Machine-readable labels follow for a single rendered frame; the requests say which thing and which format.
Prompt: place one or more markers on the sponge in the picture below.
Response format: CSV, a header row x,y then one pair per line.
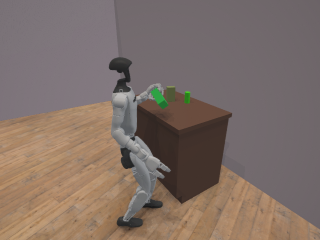
x,y
159,98

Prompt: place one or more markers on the robot left hand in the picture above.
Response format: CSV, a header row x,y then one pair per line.
x,y
151,88

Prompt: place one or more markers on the robot left forearm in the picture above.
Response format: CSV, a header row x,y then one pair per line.
x,y
142,97

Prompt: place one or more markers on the table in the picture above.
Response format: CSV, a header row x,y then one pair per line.
x,y
188,138

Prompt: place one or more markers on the robot right forearm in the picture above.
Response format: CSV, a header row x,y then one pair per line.
x,y
127,142

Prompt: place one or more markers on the right robot thigh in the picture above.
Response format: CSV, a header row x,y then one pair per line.
x,y
139,169

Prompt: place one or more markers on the robot right upper arm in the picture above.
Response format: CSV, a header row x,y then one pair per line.
x,y
119,105

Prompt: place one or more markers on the right robot foot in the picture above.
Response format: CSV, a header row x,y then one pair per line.
x,y
133,222

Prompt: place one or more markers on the robot right hand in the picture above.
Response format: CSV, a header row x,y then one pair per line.
x,y
152,163

